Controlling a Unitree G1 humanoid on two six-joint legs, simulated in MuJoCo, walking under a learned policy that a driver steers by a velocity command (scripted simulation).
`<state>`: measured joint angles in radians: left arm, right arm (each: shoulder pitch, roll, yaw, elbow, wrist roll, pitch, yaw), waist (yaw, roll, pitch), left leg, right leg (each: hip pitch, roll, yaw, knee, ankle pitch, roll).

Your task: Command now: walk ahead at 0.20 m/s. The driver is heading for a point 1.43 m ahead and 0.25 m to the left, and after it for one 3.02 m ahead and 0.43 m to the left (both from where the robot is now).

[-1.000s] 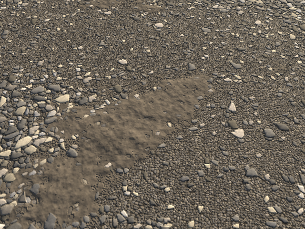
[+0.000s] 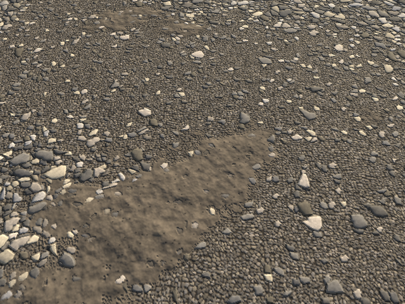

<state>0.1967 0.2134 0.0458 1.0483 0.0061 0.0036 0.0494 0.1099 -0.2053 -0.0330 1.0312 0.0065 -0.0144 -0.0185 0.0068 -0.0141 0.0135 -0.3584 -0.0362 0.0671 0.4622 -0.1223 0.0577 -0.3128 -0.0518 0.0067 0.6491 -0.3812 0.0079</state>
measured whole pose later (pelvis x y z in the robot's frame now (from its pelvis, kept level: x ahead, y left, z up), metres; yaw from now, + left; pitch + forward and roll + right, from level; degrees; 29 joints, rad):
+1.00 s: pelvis +0.43 +0.01 -0.01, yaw +1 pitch +2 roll +1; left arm 0.03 0.24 0.06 0.85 -0.01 -0.10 -0.04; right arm 0.37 -0.25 -0.04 1.05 0.02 -0.08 0.00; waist -0.04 0.01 0.05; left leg -0.16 0.01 -0.03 1.00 -0.49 0.03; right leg -0.49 0.01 -0.07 0.59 -0.13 -0.08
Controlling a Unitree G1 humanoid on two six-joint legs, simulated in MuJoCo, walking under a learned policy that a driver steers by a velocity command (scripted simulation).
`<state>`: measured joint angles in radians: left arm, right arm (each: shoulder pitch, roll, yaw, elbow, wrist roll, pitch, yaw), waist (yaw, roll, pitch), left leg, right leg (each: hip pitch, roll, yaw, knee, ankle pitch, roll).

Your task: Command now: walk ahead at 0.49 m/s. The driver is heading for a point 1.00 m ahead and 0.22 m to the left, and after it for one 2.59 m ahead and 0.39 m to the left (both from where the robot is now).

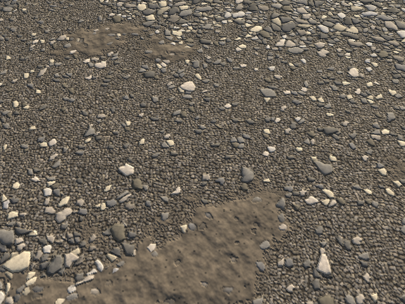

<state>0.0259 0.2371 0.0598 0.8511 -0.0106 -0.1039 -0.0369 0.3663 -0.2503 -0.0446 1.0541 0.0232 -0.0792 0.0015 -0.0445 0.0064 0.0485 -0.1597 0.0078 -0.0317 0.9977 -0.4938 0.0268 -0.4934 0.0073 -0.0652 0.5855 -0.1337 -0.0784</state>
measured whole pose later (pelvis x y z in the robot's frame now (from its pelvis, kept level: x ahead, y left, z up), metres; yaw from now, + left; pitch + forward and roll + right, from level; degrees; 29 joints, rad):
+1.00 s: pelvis +0.55 +0.04 +0.01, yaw +2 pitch +3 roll +2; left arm 0.00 0.23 0.05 0.83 -0.02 -0.09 -0.03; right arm 0.39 -0.24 -0.06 1.02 0.02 -0.07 -0.01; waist -0.09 -0.04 0.01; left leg 0.06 -0.03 0.04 0.24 -0.35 0.02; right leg -0.58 -0.07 0.00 0.51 0.01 -0.03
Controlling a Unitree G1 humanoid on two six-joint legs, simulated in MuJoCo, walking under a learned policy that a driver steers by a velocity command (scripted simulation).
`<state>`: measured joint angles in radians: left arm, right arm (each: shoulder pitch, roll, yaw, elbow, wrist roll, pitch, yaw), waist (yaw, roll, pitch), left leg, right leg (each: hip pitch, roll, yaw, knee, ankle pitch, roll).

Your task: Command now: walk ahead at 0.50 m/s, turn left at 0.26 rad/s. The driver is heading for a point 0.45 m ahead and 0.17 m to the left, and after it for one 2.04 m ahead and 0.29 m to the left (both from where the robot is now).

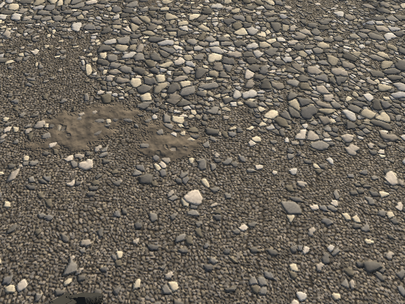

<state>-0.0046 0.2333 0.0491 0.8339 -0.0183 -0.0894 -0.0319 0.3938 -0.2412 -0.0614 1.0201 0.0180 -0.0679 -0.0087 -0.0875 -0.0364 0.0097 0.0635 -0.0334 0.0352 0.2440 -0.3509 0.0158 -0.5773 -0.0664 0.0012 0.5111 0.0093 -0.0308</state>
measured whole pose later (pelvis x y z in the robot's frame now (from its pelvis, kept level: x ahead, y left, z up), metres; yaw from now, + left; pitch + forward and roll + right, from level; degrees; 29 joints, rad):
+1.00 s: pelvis +0.44 +0.10 +0.01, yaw +23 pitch +2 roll +1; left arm 0.15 0.27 0.06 0.86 -0.01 -0.02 0.01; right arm 0.13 -0.22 -0.04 0.81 -0.03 -0.03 -0.01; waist 0.01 -0.05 0.02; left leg -0.20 -0.10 0.03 0.38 -0.20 0.09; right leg -0.50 -0.09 0.04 0.71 -0.19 0.04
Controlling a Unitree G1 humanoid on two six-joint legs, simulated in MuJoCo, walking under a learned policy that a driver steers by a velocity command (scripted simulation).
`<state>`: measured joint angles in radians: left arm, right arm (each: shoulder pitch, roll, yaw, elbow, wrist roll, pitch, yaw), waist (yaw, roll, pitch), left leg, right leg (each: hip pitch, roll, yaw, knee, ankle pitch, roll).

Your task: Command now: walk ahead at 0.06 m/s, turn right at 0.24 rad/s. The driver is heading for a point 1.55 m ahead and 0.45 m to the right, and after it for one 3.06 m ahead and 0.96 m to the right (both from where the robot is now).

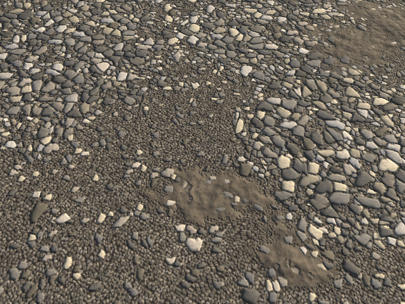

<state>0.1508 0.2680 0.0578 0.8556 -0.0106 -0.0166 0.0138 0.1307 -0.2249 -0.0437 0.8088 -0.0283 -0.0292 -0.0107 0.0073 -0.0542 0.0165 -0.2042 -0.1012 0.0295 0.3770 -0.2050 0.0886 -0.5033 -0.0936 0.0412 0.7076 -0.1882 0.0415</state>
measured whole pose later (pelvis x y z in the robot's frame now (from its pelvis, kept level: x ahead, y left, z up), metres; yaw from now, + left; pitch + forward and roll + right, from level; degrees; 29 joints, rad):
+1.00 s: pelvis +0.05 -0.02 +0.00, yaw -25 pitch +0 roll +0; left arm 0.18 0.25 0.04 0.74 0.02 0.03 0.01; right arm 0.20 -0.26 -0.04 0.81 -0.02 -0.01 -0.01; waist -0.03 0.02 0.03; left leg -0.24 0.04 0.00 0.49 -0.26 -0.04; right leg -0.21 0.01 0.04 0.50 -0.29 0.00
